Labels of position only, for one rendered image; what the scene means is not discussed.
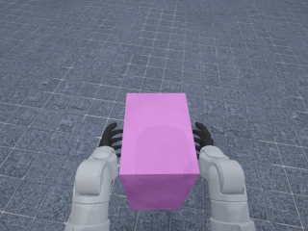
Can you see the robot left forearm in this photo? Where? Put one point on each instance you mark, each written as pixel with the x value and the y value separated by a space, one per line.
pixel 92 191

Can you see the robot right forearm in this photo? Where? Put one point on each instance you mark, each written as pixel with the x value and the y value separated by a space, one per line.
pixel 227 191

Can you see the left robot hand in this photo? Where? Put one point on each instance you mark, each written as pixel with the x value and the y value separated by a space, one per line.
pixel 107 137

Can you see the carton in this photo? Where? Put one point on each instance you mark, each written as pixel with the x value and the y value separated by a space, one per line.
pixel 158 161

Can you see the right robot hand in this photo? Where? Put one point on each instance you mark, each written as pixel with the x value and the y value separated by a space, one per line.
pixel 204 139

